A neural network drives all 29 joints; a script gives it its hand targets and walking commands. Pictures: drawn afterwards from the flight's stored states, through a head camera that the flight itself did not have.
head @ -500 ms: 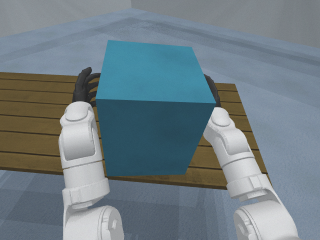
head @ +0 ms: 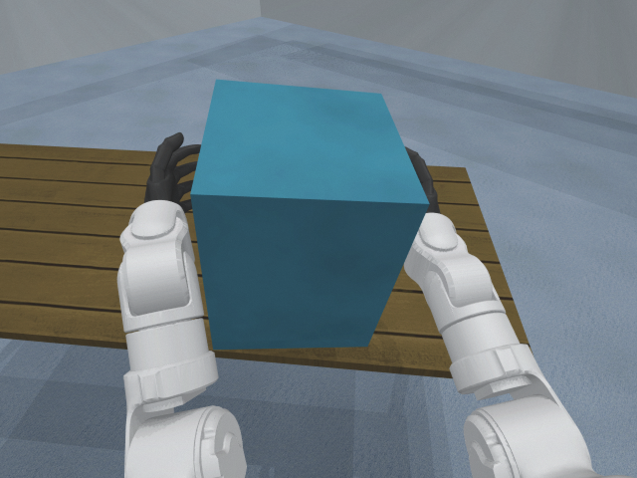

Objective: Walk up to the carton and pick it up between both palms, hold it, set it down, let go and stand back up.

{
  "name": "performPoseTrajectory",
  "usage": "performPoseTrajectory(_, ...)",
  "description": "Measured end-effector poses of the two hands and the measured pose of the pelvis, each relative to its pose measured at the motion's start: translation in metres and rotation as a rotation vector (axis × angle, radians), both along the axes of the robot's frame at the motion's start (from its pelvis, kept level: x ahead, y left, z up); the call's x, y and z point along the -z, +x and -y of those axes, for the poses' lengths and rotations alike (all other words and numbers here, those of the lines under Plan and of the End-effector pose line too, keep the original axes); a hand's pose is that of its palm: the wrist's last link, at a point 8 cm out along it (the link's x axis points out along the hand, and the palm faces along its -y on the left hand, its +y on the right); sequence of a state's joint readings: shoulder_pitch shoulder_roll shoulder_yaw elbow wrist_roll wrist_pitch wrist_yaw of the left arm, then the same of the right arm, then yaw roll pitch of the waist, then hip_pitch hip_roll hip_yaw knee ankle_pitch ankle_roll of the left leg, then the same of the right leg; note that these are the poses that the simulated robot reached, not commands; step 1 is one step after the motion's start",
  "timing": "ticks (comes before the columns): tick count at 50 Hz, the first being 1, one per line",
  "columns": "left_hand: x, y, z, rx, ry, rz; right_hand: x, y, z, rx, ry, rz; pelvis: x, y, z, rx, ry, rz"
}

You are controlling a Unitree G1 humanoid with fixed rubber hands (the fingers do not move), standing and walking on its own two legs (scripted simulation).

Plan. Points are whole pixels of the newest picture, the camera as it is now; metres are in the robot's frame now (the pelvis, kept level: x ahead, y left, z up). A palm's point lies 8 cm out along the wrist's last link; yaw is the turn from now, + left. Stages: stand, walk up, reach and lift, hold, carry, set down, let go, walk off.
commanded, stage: hold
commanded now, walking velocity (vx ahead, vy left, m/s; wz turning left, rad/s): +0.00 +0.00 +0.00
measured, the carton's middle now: (296, 222) +0.38 +0.01 +0.18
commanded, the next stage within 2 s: set down in 0.32 s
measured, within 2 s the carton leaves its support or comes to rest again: neither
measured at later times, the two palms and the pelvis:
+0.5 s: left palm (165, 196) +0.36 +0.15 +0.24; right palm (422, 209) +0.36 -0.14 +0.20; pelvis +0.00 +0.00 +0.00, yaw +1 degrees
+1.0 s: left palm (193, 226) +0.39 +0.14 +0.17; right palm (414, 236) +0.39 -0.15 +0.13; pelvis +0.02 +0.00 +0.00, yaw +3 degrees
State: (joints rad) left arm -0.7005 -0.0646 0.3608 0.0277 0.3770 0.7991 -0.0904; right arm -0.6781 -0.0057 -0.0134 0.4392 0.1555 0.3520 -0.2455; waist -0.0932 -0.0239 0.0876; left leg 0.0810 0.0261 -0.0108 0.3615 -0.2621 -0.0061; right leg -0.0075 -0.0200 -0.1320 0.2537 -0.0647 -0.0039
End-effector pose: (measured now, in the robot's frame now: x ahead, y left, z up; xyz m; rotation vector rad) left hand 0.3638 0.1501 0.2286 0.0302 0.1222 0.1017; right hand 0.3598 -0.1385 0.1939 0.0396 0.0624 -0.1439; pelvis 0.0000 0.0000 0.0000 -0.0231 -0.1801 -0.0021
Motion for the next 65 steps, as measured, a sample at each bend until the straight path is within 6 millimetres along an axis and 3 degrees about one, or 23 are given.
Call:
performPoseTrajectory(16,-0.001,-0.003,0.003,0.008,0.000,0.004,0.000,-0.005,0.003,0.009,0.005,0.004,0.000,-0.002,0.000,-0.003,0.000,0.009)
performPoseTrajectory(28,-0.015,0.000,0.004,0.001,0.057,0.112,-0.005,0.003,0.002,0.002,-0.017,0.114,-0.002,-0.001,0.001,-0.029,0.006,0.013)
performPoseTrajectory(32,-0.004,0.006,0.004,0.002,0.074,0.108,0.010,0.009,0.002,0.000,-0.040,0.114,-0.002,0.001,0.003,-0.036,0.007,0.019)
performPoseTrajectory(39,0.036,0.016,0.008,0.012,0.064,0.072,0.047,0.015,0.006,0.008,-0.061,0.089,-0.002,0.008,0.006,-0.045,0.000,-0.011)
performPoseTrajectory(43,0.054,0.022,0.011,0.015,0.046,0.058,0.058,0.019,0.010,0.015,-0.063,0.079,-0.002,0.012,0.006,-0.048,-0.005,-0.039)
performPoseTrajectory(65,0.061,0.045,0.013,0.032,0.059,0.027,0.065,0.035,0.011,0.036,-0.066,0.049,-0.002,0.025,-0.010,-0.041,-0.017,-0.071)
